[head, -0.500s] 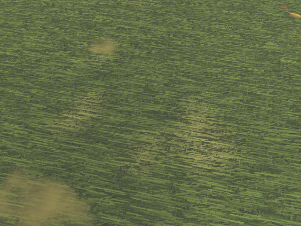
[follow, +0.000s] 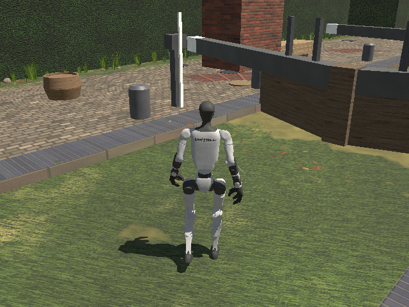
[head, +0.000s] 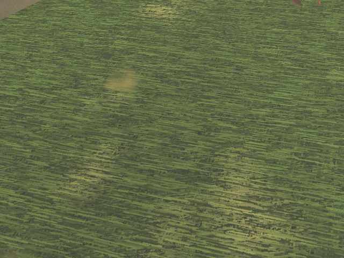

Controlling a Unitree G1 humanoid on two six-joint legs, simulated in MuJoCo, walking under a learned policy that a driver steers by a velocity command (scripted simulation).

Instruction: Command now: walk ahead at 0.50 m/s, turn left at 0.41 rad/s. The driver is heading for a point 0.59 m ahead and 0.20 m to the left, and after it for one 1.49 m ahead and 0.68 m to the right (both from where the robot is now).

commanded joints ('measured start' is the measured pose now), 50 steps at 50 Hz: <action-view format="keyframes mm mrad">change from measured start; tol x16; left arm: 1 112 88 27 2 -14 -18 10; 22 278 153 54 53 -23 16 21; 43 -192 92 19 -161 -5 26 -35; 50 369 321 99 -4 11 12 -5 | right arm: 1 28 -61 -22 -52 -22 18 17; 16 -386 -33 -3 -226 -33 35 66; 22 57 -210 -82 -116 -54 17 19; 28 -135 -132 -54 -140 5 13 -7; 50 143 -78 -15 -110 4 -37 -10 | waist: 1 34 -127 -22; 20 4 -123 -63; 23 -43 228 -314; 26 5 -49 -65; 44 -43 50 20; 48 135 24 -135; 50 120 -319 -313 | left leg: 1 -234 93 -37 73 84 -14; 16 -318 67 124 -389 308 11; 21 132 -90 161 -538 146 133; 23 616 340 -683 -735 72 340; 29 180 165 -271 -816 543 215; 35 179 113 -265 -856 492 181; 45 392 181 -192 -797 782 96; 48 368 130 -87 -428 1073 50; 49 194 88 -48 -149 796 33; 50 -169 -118 24 212 49 -26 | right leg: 1 187 -272 260 -316 12 -80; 15 346 -272 -92 -310 358 -76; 20 435 -282 -162 85 908 -50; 22 58 -213 -185 639 434 18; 23 -329 20 -60 965 -359 77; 24 -436 -26 115 987 -300 68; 43 -322 -60 57 132 168 44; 48 142 48 26 -12 37 -75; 50 597 -367 777 -126 -71 -296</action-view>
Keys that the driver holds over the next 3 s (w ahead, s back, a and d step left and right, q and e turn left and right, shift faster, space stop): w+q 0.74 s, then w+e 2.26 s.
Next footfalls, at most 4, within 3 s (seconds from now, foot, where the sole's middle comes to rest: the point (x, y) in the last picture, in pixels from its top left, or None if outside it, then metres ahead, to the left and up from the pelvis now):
0.42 left None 0.34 0.14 -0.77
0.96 right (149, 205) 0.70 0.12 -0.77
1.50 left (92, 168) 0.90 0.38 -0.77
2.02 right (140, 121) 1.17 0.17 -0.77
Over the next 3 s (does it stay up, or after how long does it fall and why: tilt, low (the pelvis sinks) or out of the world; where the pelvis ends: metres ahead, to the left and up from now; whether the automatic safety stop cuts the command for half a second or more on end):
stays up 1.51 0.09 0.00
